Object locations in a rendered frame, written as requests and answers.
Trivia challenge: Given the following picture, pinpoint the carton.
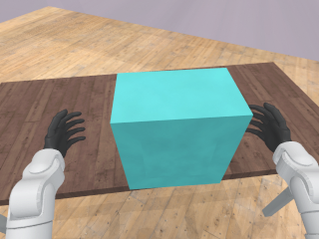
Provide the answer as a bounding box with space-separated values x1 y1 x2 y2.
110 68 253 190

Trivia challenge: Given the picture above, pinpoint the robot right hand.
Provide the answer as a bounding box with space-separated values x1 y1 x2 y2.
245 102 292 152

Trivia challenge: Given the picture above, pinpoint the table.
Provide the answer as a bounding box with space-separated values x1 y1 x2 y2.
0 62 319 234

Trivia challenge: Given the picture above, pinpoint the robot left hand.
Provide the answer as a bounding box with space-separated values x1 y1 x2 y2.
43 109 86 158

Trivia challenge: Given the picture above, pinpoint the right robot forearm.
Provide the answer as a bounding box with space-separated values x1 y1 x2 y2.
272 141 319 239

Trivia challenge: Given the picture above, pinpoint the left robot forearm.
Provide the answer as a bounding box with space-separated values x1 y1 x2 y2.
5 148 66 239

